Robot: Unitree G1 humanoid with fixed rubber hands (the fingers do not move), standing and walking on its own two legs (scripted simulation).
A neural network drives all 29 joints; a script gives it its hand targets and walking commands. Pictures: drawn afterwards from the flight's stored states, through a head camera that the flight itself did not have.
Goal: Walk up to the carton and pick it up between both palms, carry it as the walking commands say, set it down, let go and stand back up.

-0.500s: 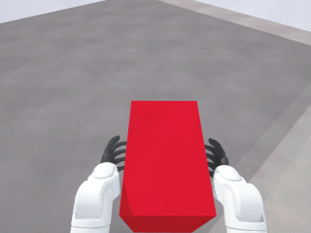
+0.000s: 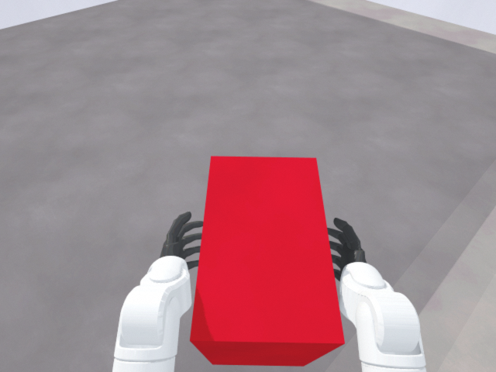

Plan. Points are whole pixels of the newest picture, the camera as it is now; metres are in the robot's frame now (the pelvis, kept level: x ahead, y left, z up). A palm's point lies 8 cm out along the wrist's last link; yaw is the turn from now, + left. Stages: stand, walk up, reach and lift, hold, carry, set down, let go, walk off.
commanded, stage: carry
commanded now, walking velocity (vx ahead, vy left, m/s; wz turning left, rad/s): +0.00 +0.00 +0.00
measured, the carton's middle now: (260, 268) +0.29 +0.00 -0.01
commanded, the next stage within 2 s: hold in 1.34 s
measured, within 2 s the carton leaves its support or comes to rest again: neither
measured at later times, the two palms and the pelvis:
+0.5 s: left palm (164, 258) +0.28 +0.14 +0.07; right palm (336, 261) +0.27 -0.12 +0.06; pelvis +0.01 +0.01 +0.00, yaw +0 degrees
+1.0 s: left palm (166, 307) +0.22 +0.14 +0.03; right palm (342, 320) +0.20 -0.12 +0.02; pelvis -0.05 +0.01 +0.00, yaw +0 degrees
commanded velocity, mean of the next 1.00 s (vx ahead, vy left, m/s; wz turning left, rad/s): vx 0.00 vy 0.00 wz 0.00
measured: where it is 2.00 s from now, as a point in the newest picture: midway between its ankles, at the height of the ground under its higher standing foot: outside the picture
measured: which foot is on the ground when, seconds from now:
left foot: down 0.00-1.00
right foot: down 0.00-1.00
